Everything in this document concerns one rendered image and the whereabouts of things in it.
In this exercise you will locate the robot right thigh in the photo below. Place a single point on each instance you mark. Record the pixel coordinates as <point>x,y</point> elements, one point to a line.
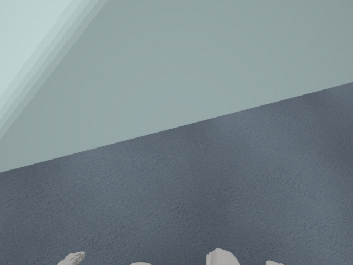
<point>221,257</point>

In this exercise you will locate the left robot hand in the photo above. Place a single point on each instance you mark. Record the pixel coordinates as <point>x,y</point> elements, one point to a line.
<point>73,259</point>

